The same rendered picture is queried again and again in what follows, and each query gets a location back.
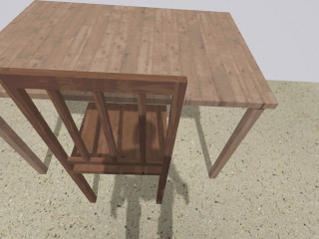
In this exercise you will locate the table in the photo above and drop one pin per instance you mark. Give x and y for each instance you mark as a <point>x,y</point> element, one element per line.
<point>206,47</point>

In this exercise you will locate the chair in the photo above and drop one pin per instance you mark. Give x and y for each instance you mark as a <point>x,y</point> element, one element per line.
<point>114,138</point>

